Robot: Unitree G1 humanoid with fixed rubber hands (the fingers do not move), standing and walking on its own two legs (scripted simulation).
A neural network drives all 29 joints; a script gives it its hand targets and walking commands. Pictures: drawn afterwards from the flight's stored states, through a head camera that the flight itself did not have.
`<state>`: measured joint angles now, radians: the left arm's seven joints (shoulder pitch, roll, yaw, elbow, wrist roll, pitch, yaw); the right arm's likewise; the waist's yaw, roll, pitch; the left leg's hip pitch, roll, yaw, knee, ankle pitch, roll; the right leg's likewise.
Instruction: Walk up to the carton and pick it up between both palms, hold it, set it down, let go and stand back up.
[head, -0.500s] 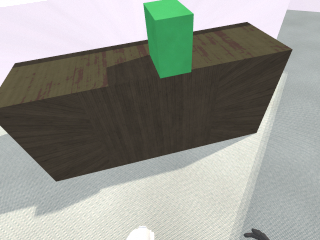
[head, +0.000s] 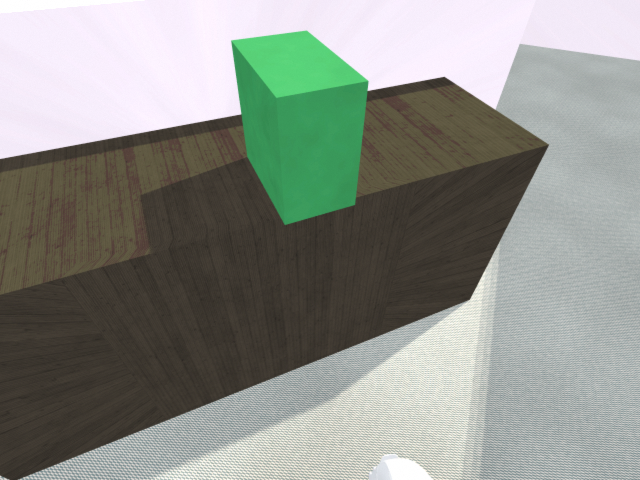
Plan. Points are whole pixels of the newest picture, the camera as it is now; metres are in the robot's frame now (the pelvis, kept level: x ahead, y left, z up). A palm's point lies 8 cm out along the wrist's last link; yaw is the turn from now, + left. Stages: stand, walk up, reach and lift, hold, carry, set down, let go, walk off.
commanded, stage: walk up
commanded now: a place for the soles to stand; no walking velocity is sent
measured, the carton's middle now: (295, 126) +0.78 +0.03 +0.07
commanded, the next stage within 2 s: none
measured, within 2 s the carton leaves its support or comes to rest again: neither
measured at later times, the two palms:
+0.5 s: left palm out of the picture +0.18 +0.23 -0.10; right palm (503, 414) +0.25 -0.27 -0.13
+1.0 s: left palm (125, 457) +0.23 +0.30 -0.14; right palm (461, 387) +0.29 -0.21 -0.12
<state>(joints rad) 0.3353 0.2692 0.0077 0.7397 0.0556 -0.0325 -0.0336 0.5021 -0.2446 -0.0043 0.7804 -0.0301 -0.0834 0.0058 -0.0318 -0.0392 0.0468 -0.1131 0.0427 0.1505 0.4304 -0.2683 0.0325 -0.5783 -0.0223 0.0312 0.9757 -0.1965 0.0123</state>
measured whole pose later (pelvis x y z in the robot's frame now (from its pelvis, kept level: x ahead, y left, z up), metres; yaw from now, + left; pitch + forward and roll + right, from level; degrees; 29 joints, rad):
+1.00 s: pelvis +0.21 +0.04 -0.01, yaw -1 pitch -1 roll -1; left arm 0.36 0.27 -0.01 0.88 0.01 0.03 0.04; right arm 0.24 -0.23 0.01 0.83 -0.01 0.04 -0.03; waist 0.00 -0.01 0.03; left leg -0.36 -0.02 0.08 0.48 -0.10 0.08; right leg -0.25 0.00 -0.01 0.71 -0.49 -0.02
